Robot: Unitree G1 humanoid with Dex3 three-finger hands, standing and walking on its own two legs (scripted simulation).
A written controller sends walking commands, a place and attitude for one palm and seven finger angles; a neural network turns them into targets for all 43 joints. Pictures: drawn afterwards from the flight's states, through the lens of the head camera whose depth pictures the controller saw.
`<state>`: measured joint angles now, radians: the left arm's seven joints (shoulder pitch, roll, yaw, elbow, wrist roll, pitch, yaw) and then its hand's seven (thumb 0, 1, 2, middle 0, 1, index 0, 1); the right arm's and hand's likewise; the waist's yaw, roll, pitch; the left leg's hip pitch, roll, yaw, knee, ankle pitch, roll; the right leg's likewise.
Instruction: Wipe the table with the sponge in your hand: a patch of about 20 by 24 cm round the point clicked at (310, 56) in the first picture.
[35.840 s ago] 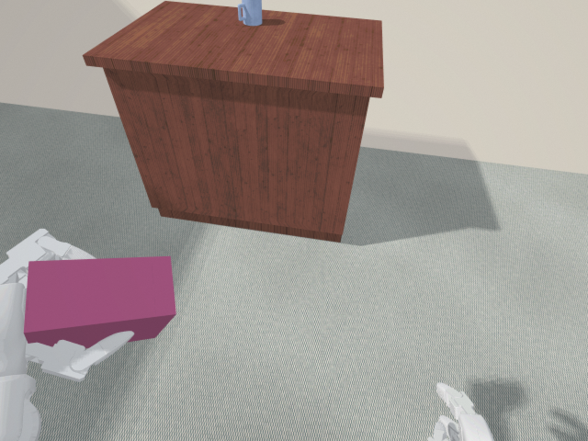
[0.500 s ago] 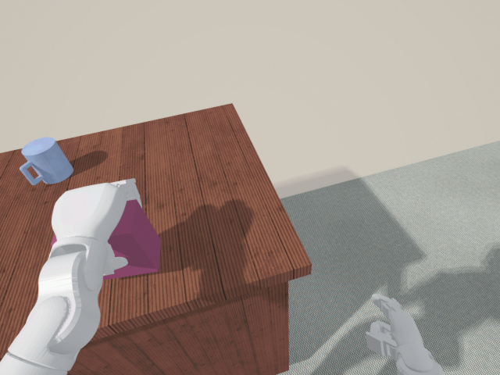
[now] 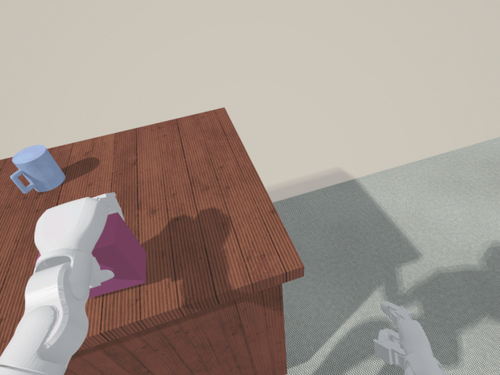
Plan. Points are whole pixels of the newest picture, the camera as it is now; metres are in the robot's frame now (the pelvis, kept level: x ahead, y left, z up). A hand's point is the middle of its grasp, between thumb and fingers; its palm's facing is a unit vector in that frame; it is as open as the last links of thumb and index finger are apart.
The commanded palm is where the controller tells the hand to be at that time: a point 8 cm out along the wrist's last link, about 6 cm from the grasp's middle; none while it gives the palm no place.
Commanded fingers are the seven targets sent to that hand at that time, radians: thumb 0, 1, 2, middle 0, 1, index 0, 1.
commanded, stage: lower the sponge onto the table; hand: left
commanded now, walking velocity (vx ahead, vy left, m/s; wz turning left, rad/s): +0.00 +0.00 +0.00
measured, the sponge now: (103, 264) +0.25 +0.29 +0.07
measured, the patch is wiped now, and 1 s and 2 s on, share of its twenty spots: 0.05 0.35 0.45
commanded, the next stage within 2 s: wipe forward along the first lane in 0.36 s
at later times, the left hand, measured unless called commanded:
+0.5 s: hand (108, 245) +0.26 +0.27 +0.11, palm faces +0.05 -0.08 -1.00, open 9.9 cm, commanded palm +0.23 +0.28 +0.16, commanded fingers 0.00 0.10 1.30 -1.20 -1.60 -1.20 -1.60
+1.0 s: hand (108, 225) +0.30 +0.30 +0.10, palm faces +0.01 -0.05 -1.00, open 9.9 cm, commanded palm +0.28 +0.30 +0.14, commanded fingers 0.00 0.10 1.30 -1.20 -1.60 -1.20 -1.60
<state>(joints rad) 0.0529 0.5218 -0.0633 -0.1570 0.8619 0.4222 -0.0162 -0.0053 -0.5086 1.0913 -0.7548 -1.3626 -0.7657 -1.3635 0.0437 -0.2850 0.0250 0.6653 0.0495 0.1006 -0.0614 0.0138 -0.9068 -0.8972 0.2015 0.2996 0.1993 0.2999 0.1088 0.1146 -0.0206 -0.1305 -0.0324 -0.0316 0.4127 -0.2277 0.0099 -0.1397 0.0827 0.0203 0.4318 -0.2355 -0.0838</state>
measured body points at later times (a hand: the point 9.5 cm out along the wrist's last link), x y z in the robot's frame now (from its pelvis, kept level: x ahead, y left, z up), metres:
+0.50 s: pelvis +0.01 +0.01 +0.00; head -0.01 -0.04 +0.45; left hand +0.25 +0.27 +0.16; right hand +0.25 -0.20 -0.09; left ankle +0.00 +0.12 -0.74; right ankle +0.00 -0.07 -0.74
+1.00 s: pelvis +0.01 +0.01 +0.00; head +0.00 -0.04 +0.45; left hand +0.30 +0.30 +0.16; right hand +0.23 -0.22 -0.10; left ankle +0.00 +0.12 -0.74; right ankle +0.00 -0.07 -0.74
